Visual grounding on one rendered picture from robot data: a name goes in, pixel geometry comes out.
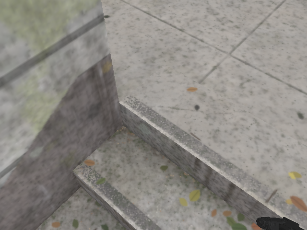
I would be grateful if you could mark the stairs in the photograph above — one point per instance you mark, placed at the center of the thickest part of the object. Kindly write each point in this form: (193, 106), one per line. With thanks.
(140, 179)

